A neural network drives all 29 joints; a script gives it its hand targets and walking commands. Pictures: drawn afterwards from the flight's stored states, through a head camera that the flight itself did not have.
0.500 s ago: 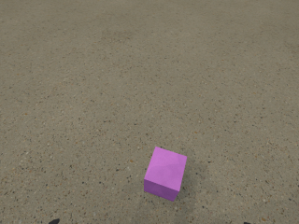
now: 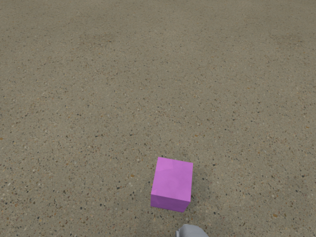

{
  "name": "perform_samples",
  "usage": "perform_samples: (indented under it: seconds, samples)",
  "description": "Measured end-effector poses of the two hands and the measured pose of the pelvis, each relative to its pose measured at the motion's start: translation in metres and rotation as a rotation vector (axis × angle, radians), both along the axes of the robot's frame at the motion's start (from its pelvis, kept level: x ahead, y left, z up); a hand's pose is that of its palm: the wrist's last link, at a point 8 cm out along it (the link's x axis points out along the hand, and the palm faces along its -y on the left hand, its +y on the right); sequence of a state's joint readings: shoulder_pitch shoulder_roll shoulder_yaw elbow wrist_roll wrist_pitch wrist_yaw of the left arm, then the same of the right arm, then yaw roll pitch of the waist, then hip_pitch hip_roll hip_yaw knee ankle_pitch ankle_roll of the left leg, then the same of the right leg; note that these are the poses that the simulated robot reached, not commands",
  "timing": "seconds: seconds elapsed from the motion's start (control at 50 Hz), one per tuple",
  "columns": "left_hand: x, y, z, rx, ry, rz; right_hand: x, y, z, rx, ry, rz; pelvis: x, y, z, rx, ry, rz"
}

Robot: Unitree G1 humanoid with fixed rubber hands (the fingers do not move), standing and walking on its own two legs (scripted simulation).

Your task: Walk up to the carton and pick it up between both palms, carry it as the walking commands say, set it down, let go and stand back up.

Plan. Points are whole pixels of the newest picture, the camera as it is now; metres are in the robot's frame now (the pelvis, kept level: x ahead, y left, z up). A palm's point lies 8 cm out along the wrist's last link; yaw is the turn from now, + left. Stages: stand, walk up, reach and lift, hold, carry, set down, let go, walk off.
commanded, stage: walk up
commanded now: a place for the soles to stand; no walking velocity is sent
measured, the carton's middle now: (170, 185) +0.45 -0.07 -0.64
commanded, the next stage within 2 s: none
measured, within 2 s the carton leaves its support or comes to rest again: neither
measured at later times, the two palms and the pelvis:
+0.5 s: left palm (53, 200) +0.20 +0.31 -0.11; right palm out of the picture +0.11 -0.30 -0.11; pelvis +0.05 +0.02 -0.01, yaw -6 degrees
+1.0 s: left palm (55, 212) +0.17 +0.29 -0.11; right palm out of the picture +0.07 -0.31 -0.11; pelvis +0.04 +0.01 +0.01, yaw -8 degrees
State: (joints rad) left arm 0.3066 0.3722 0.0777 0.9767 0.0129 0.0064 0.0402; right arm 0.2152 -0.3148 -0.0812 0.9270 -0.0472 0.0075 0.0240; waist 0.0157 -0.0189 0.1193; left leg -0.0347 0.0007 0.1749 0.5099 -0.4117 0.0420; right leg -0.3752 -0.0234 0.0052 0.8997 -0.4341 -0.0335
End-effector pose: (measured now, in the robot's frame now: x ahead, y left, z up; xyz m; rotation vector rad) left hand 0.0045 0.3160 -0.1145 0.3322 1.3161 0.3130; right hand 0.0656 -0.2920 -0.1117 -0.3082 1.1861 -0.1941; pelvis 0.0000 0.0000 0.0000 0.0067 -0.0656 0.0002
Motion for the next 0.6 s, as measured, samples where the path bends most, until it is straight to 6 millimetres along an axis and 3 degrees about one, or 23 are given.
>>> perform_samples:
  seconds: [0.1,0.18,0.3,0.42,0.6]
  samples:
    - [0.073,-0.004,0.001,0.002,-0.082,-0.117,-0.012,0.001,-0.015,0.008,0.036,-0.058,0.022,0.004,-0.008,0.008,-0.022,-0.038]
    - [0.129,-0.013,0.003,0.005,-0.182,-0.181,-0.011,0.002,-0.027,0.024,0.072,-0.100,0.032,0.005,-0.014,-0.026,-0.036,-0.051]
    - [0.179,-0.010,0.005,-0.004,-0.256,-0.250,0.012,0.007,-0.023,0.000,0.023,-0.080,0.035,0.015,-0.016,-0.025,-0.039,-0.073]
    - [0.198,-0.008,0.002,-0.051,-0.212,-0.257,0.030,0.005,-0.009,-0.032,-0.024,-0.085,0.046,0.020,-0.012,-0.007,-0.034,-0.108]
    - [0.197,-0.007,0.002,-0.064,-0.145,-0.234,0.051,-0.022,0.010,-0.091,-0.041,-0.080,0.051,0.015,-0.003,-0.010,-0.006,-0.118]
